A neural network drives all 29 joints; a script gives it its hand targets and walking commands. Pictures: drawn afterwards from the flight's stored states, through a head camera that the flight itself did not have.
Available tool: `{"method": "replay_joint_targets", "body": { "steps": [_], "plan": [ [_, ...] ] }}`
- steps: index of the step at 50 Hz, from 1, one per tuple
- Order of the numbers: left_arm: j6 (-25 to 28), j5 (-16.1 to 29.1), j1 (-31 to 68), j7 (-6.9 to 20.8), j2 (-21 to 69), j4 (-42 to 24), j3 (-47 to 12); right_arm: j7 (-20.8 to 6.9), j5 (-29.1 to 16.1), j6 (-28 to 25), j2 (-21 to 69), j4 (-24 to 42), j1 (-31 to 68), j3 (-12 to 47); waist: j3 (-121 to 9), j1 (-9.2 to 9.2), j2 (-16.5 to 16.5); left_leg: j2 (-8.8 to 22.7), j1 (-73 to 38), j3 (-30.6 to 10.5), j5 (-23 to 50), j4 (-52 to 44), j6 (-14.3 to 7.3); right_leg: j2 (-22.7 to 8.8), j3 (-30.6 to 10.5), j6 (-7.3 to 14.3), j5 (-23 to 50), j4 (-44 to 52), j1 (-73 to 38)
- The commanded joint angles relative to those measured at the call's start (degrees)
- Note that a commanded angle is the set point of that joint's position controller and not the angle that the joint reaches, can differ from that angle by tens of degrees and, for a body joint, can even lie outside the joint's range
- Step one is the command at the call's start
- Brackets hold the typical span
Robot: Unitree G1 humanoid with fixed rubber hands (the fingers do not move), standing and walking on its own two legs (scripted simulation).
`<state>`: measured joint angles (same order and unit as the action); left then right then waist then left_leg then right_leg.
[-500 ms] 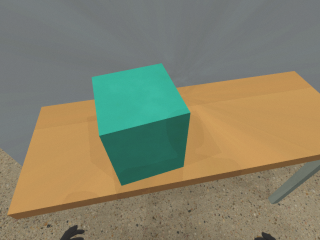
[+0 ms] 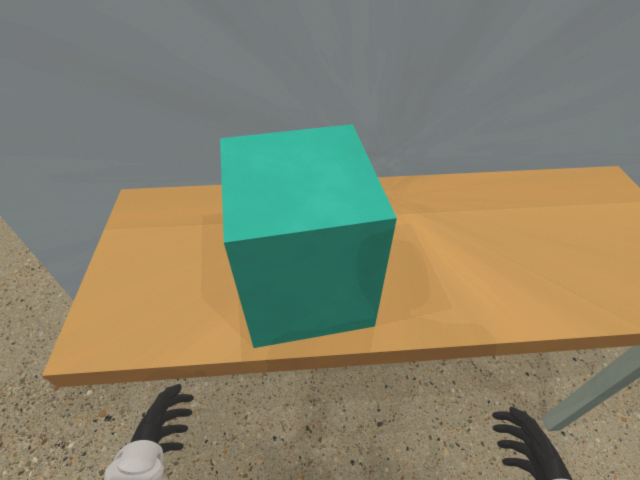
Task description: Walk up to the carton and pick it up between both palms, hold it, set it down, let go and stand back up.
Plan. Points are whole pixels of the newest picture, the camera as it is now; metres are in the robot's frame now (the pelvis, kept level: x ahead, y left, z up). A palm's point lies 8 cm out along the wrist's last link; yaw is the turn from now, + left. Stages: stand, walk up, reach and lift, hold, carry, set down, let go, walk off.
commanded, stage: reach and lift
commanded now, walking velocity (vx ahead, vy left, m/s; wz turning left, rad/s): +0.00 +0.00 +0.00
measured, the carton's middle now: (302, 238) +0.46 +0.03 +0.03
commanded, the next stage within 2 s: none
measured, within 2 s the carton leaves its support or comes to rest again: neither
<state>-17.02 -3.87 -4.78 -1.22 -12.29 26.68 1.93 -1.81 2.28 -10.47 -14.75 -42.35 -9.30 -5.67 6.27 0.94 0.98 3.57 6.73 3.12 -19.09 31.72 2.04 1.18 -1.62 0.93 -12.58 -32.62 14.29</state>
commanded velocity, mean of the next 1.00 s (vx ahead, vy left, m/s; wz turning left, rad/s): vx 0.00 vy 0.00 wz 0.00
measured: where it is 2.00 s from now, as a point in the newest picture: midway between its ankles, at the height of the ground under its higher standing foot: outside the picture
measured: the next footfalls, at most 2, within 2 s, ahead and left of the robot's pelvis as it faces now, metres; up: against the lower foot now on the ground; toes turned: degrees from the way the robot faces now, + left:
none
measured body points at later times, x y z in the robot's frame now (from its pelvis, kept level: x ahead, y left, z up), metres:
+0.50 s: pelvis +0.01 +0.00 +0.01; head +0.01 -0.01 +0.46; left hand +0.22 +0.22 -0.04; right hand +0.19 -0.23 -0.04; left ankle -0.02 +0.14 -0.73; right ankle +0.06 -0.11 -0.73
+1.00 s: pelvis +0.04 +0.02 +0.02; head +0.03 +0.03 +0.47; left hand +0.22 +0.21 +0.00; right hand +0.24 -0.20 -0.01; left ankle -0.01 +0.15 -0.73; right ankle +0.06 -0.11 -0.73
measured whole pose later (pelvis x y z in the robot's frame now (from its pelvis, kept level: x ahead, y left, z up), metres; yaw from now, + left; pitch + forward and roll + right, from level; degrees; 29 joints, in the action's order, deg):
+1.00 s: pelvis +0.04 +0.02 +0.02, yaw +2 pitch -6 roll -1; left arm 9.8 -0.1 -18.6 -8.8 -3.8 14.5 -4.9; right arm -4.5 -10.3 -20.8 -12.2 -28.9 -15.5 -0.9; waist 4.1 -1.5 -0.4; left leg 2.9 -3.3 2.2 -16.1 19.3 1.4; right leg 0.4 -0.4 -0.1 -9.0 -17.5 2.2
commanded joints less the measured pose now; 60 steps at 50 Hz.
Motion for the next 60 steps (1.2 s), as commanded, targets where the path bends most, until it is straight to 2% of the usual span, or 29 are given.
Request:
{"method": "replay_joint_targets", "body": {
  "steps": [1,6,9,12,13,15,17,19,20,23,27,30,33,34,39,44,45,50,54,57,60],
  "plan": [
    [2.2,-0.3,4.0,-0.4,-6.7,-5.7,2.4,0.6,0.1,1.2,-3.5,8.1,-0.6,-0.1,0.2,-0.38,-2.7,-1.6,21.4,5.5,-4.8,-12.9,-4.5,-0.1,-2.7,0.7,-1.5,6.9,-21.5],
    [5.5,1.3,4.5,-1.1,-5.6,-8.3,1.0,0.8,0.1,2.0,-2.2,14.1,-1.5,-0.3,0.1,0.08,-3.1,0.1,24.4,4.9,-7.5,-16.1,-5.6,0.7,-2.1,-0.1,-3.5,7.1,-26.0],
    [7.7,3.2,3.3,-1.0,-6.0,-7.6,0.8,1.0,0.7,1.8,-1.9,16.1,-2.2,-1.1,-0.5,0.68,0.1,-0.8,20.8,5.4,-5.3,-16.2,-5.0,0.2,-1.6,-0.3,-2.8,9.0,-23.8],
    [9.9,6.3,3.4,-1.2,-6.6,-7.8,0.1,1.1,1.8,0.7,-0.6,20.2,-2.2,-1.3,-1.5,0.5,5.3,-2.1,13.4,5.1,-2.6,-14.8,-4.3,-1.3,-2.2,-1.0,-5.7,12.5,-16.6],
    [10.6,7.0,3.0,-1.5,-6.7,-7.7,-0.2,1.1,1.8,0.5,-0.1,21.0,-2.4,-1.3,-1.7,0.08,5.4,-2.5,11.4,4.7,-2.1,-14.7,-4.1,-1.5,-1.9,-0.9,-4.8,13.1,-14.8],
    [11.3,6.2,2.2,-2.0,-6.0,-6.0,0.1,0.6,1.3,0.9,0.2,19.0,-2.8,-0.8,0.3,-0.32,3.3,-2.5,9.9,4.5,-2.4,-16.1,-3.7,-0.9,-1.0,-0.3,-4.9,13.8,-14.0],
    [12.5,5.8,1.6,-2.3,-5.2,-6.1,0.4,0.4,0.3,0.7,-0.1,18.6,-2.8,-0.3,-1.0,-1.16,1.0,-2.2,12.1,4.4,-1.9,-17.4,-3.6,-0.1,-0.5,0.1,-2.4,12.7,-17.7],
    [13.9,5.5,1.1,-2.3,-5.4,-5.7,1.0,0.5,-0.6,0.0,0.5,19.1,-3.0,0.3,-2.3,-1.58,2.0,-2.7,10.7,4.5,0.5,-17.2,-3.3,-0.7,-1.0,-0.1,-0.4,13.2,-18.4],
    [14.6,5.9,0.5,-2.3,-5.1,-5.6,1.1,0.6,-1.0,-0.6,1.0,20.2,-2.9,0.9,-3.5,-1.66,3.5,-3.2,9.2,4.4,1.5,-16.7,-3.2,-1.4,-1.4,-0.6,1.1,13.8,-17.9],
    [16.8,6.4,0.1,-3.0,-4.4,-6.7,1.0,0.4,-2.6,-2.2,1.7,20.9,-3.0,1.8,-5.3,-2.58,2.8,-3.8,5.6,3.6,4.0,-16.9,-2.6,-1.7,-1.4,-0.4,4.9,14.4,-16.5],
    [19.4,5.2,-0.6,-4.2,-2.0,-8.6,0.3,-0.4,-4.8,-3.8,1.2,18.1,-3.4,2.0,-5.0,-2.53,-1.1,-3.6,4.2,3.0,6.2,-18.0,-1.5,-1.1,-1.2,0.7,5.9,14.7,-17.1],
    [21.2,4.9,-3.3,-4.5,-0.4,-10.9,-1.3,-0.5,-6.8,-5.6,0.4,17.0,-4.6,1.9,-5.9,-1.68,-2.8,-3.7,1.7,2.1,12.8,-17.2,-0.3,-0.4,-0.3,1.0,12.2,14.5,-18.3],
    [23.1,4.3,-5.2,-4.9,1.1,-12.9,-1.8,-0.9,-8.5,-7.7,-1.0,15.5,-4.6,1.9,-6.2,-1.49,-3.1,-3.5,-0.4,1.2,18.8,-16.4,0.8,0.7,0.5,1.8,15.2,14.7,-18.6],
    [23.7,3.8,-5.8,-5.2,2.0,-13.7,-2.3,-1.2,-9.1,-8.4,-1.4,14.7,-4.7,1.9,-6.2,-1.64,-4.4,-3.4,-1.4,0.7,20.7,-16.1,1.2,0.9,0.7,2.2,15.1,14.7,-18.1],
    [26.1,4.1,-9.2,-5.9,3.8,-16.0,-4.0,-1.6,-9.8,-11.0,-2.8,17.0,-4.2,1.5,-5.4,-1.67,-1.0,-3.3,-1.6,0.1,24.2,-15.1,1.4,1.8,1.3,2.5,16.1,15.2,-18.2],
    [28.2,4.4,-10.9,-6.9,6.8,-17.8,-6.4,-2.5,-11.6,-12.2,-3.7,18.3,-4.4,2.3,-3.8,-1.9,0.0,-2.9,-2.2,-1.0,27.2,-14.5,2.0,2.4,1.4,3.1,17.3,15.4,-17.0],
    [28.4,3.9,-11.0,-7.1,7.1,-18.3,-6.6,-2.6,-12.3,-12.1,-3.9,18.5,-4.3,2.7,-4.0,-2.31,-0.7,-2.9,-2.6,-1.2,27.9,-14.5,2.1,2.4,1.3,3.5,16.9,15.6,-17.0],
    [28.8,3.6,-10.0,-8.7,8.4,-20.2,-7.0,-2.8,-13.9,-11.8,-4.3,19.8,-2.9,2.9,-3.1,-2.75,-0.4,-3.0,-0.9,-1.1,24.9,-14.9,1.8,2.2,0.9,3.6,13.7,15.7,-16.5],
    [28.9,3.0,-9.4,-9.6,9.0,-22.5,-6.9,-2.9,-15.5,-12.2,-4.0,21.8,-2.1,3.6,-5.2,-3.65,-1.7,-3.2,-1.5,-0.8,23.6,-14.8,1.7,1.9,0.3,3.6,12.7,15.3,-16.7],
    [27.8,3.0,-3.5,-10.1,8.8,-21.4,-6.3,-2.7,-15.2,-10.5,-3.9,20.2,2.2,3.5,-3.9,-3.23,-1.7,-3.5,1.7,-0.1,16.8,-16.2,1.0,1.2,-0.4,3.4,8.1,15.5,-15.5],
    [24.5,3.8,0.1,-10.5,8.2,-22.0,-6.1,-2.3,-15.1,-7.5,-3.3,23.4,5.6,3.7,-3.7,-3.49,-0.6,-3.7,4.0,0.5,9.1,-17.8,-0.2,0.4,-1.0,3.0,3.8,15.6,-15.1]
  ]
}}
